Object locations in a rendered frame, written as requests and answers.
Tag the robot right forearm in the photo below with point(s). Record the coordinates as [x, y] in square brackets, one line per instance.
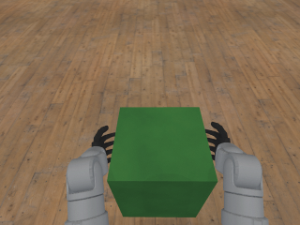
[242, 185]

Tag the carton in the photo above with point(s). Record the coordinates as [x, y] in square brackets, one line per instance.
[161, 164]

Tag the robot left forearm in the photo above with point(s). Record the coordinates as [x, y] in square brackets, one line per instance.
[85, 188]

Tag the left robot hand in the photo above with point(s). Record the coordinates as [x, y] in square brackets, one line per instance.
[99, 140]

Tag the right robot hand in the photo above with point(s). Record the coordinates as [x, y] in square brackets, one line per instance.
[221, 137]

